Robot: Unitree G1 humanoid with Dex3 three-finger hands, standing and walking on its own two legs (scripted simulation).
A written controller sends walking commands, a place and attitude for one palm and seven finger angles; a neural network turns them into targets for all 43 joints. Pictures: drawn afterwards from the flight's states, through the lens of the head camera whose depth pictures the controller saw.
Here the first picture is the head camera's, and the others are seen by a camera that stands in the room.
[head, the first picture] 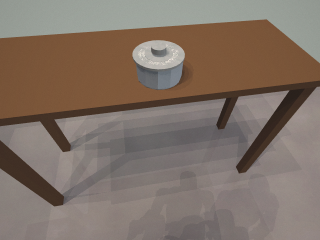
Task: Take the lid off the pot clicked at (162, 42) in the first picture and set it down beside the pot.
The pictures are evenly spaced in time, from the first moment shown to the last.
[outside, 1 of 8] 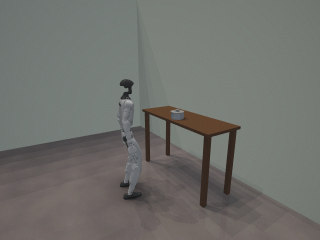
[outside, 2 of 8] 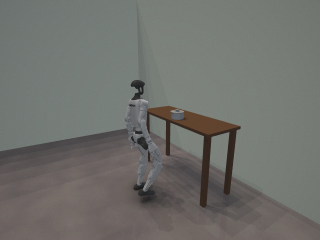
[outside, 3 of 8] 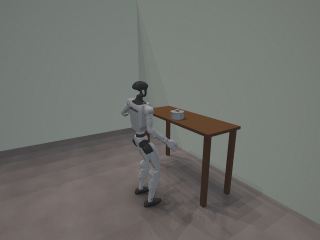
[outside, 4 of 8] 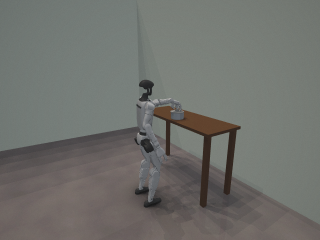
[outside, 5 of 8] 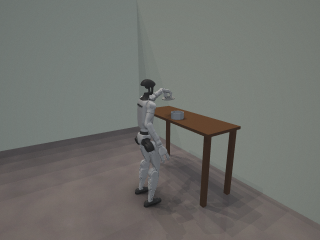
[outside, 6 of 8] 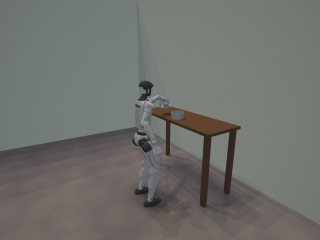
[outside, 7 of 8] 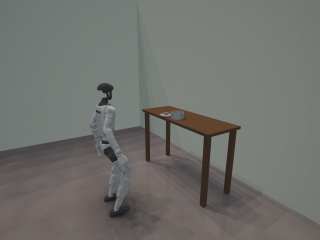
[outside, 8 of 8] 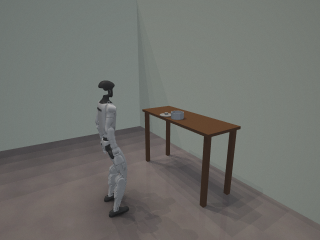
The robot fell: no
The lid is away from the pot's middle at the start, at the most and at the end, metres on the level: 0.00 0.27 0.18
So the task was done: no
